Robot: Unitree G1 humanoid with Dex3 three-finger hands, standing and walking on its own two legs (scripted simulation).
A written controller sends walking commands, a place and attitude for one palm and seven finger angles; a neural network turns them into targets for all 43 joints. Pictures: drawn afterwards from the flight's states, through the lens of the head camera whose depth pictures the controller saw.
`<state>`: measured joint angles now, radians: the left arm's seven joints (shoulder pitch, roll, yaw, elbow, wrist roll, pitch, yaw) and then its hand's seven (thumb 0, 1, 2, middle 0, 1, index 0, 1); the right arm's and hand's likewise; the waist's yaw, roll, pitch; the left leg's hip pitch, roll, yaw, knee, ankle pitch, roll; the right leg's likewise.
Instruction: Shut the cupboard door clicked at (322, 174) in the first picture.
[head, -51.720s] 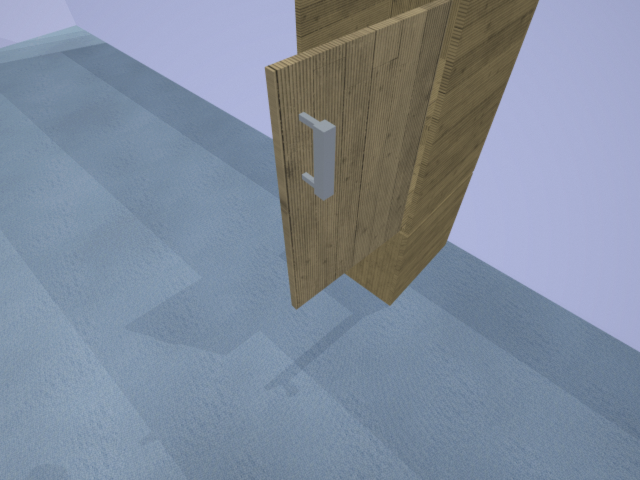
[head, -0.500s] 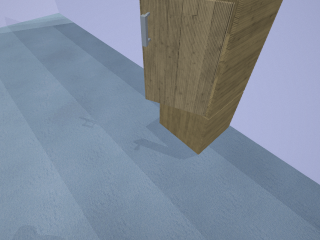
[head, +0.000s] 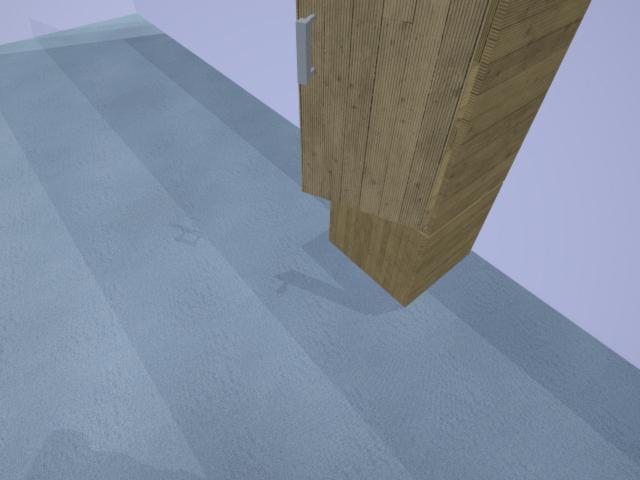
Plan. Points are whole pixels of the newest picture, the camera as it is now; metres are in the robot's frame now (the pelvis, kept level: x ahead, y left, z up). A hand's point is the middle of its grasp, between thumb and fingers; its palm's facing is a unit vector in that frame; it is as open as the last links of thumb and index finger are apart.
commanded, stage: walk to a spot facing it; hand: left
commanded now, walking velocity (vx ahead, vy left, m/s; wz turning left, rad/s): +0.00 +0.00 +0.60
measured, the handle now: (308, 49) +0.93 +0.06 +0.11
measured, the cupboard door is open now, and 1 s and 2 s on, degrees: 24 24 24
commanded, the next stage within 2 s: turn to face it in 1.50 s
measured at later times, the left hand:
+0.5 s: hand out of the picture +0.05 +0.23 -0.15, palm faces +0.29 -0.91 -0.29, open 7.4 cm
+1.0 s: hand out of the picture -0.06 +0.21 -0.17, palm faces +0.59 -0.76 -0.26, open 7.4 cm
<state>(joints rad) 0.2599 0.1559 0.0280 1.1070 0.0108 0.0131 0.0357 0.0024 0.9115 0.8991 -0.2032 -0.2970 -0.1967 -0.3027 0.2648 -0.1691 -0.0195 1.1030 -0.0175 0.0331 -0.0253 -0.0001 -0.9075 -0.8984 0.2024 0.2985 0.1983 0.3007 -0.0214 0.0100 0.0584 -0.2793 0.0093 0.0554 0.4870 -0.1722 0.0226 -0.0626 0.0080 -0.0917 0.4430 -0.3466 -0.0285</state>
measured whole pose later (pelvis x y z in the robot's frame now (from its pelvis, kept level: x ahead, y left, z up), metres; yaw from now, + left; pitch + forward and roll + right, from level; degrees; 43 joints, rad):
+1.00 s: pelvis +0.02 -0.01 -0.01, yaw +37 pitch +1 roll +0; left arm 0.21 0.25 0.07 0.90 0.02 0.05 -0.02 0.01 0.91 0.90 -0.20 -0.30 -0.20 -0.30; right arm 0.20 -0.22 -0.05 0.89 -0.04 0.03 0.01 0.00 -0.91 -0.90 0.20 0.30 0.20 0.30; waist 0.00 -0.01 0.11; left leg -0.30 -0.01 -0.03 0.58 -0.29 0.01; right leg -0.46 -0.08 -0.05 0.94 -0.46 0.05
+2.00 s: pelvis +0.20 +0.22 -0.01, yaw +52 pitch -1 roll +0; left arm 0.20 0.14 0.05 0.95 0.02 0.01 0.00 0.00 0.91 0.90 -0.20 -0.30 -0.20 -0.30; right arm 0.20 -0.20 -0.05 1.00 -0.01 0.04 -0.03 0.00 -0.91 -0.90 0.20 0.30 0.20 0.30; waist 0.01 0.03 0.12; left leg -0.33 0.03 0.07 1.01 -0.56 -0.02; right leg -0.38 0.02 -0.03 0.63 -0.24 -0.06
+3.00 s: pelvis +0.23 +0.29 +0.00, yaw +16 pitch +1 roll -1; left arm 0.14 0.25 0.08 0.88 0.02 0.09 -0.04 0.01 0.91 0.90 -0.20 -0.30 -0.20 -0.30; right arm 0.22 -0.20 -0.01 0.86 -0.04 0.01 -0.03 0.00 -0.91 -0.90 0.20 0.30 0.20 0.30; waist 0.00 -0.03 0.11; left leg -0.29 0.11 0.13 0.58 -0.30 -0.01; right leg -0.48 0.01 -0.01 1.07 -0.51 0.04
